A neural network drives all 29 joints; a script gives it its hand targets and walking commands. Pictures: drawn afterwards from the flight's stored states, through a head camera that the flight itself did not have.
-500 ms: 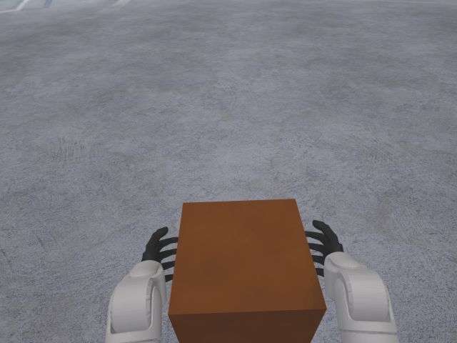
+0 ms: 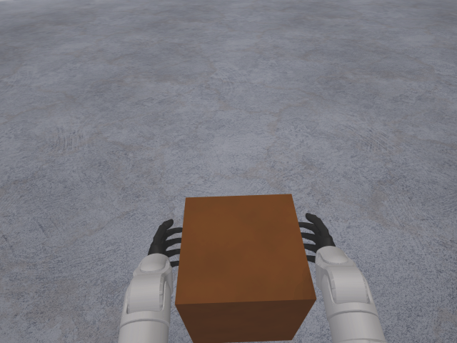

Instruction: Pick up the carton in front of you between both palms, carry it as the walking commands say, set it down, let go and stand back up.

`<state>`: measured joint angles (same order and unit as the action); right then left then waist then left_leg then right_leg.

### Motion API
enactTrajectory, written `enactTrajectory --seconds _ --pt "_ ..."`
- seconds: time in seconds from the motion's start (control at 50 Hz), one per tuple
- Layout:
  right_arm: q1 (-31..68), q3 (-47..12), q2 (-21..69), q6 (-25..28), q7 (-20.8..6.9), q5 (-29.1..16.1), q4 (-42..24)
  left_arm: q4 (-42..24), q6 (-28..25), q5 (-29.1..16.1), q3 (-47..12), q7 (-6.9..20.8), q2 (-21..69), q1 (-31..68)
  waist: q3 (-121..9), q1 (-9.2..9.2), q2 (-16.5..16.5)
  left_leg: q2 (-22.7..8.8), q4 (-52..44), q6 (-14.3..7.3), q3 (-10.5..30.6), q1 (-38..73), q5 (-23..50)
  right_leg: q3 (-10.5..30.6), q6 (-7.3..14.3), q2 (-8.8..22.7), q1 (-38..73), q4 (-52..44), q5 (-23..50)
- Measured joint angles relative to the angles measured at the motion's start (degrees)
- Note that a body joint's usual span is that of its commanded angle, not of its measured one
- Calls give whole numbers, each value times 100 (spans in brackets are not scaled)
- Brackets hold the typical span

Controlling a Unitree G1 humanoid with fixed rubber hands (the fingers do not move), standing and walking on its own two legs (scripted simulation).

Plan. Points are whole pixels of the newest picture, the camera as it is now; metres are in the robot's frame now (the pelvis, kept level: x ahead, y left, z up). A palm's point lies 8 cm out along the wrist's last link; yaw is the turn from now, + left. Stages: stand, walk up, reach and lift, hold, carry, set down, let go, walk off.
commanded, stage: carry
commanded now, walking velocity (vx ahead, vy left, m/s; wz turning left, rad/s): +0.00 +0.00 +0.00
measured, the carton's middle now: (240, 271) +0.31 +0.00 -0.05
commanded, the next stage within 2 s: hold in 0.96 s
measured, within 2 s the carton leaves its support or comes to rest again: neither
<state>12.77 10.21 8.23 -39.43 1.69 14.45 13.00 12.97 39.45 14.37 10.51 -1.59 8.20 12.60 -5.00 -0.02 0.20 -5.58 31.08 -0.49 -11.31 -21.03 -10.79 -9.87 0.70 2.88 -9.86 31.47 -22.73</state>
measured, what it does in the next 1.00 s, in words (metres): stands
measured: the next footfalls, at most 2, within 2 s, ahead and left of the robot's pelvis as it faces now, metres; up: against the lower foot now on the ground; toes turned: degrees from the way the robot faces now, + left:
none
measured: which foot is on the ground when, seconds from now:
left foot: down 0.00-1.00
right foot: down 0.00-1.00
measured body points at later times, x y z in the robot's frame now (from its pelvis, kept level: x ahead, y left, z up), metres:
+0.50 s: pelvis -0.02 -0.01 +0.00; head -0.04 -0.01 +0.45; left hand +0.27 +0.14 +0.03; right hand +0.27 -0.16 +0.03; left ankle +0.06 +0.12 -0.73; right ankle -0.06 -0.09 -0.73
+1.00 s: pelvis -0.03 -0.02 +0.00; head -0.04 -0.01 +0.45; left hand +0.26 +0.13 +0.03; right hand +0.26 -0.17 +0.03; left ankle +0.06 +0.13 -0.73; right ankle -0.07 -0.09 -0.73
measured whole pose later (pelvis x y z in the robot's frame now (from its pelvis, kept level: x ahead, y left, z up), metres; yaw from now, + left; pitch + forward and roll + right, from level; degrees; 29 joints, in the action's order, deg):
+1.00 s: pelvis -0.03 -0.02 +0.00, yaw -2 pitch -1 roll +1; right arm 11.4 8.4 8.0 -41.4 1.7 13.5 9.8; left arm 7.6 42.5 13.8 8.9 -2.1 7.8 10.2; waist -1.7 0.9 0.9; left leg -4.7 27.2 0.4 -6.3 -19.0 -6.9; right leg -8.6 3.0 1.5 -10.3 31.9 -20.5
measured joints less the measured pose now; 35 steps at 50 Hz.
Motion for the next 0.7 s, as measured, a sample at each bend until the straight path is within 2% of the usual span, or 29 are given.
enactTrajectory --seconds 0.12,0.26,0.7 --pt "-116 -102 -21 -183 24 -111 -341 -342 195 -105 -112 -31 -19 -106 -15 5 3 -10 -61 -1 6 -48 104 -10 22 -9 -88 31 49" --pt "-196 -150 -34 -321 27 -97 -320 -320 339 -84 -164 -33 -31 -179 -50 3 -1 -33 -98 12 21 -55 177 -24 51 -31 -116 46 86" --pt "-173 -150 -30 -341 26 -100 -384 -386 347 -82 -166 -34 -30 -169 9 -2 -11 -101 -155 65 63 -136 332 -62 135 -90 -250 118 143"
